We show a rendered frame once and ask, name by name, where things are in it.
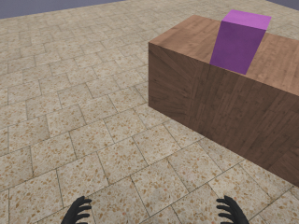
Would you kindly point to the right robot hand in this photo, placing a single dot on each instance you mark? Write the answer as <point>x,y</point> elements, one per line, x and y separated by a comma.
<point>237,215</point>

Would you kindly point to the left robot hand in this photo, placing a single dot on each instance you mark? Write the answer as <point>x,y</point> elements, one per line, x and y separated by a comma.
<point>71,217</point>

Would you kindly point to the pedestal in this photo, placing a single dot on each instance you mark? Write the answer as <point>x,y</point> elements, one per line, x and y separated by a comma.
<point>255,115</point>

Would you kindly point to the carton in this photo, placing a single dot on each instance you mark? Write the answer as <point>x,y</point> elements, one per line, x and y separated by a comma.
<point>239,36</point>

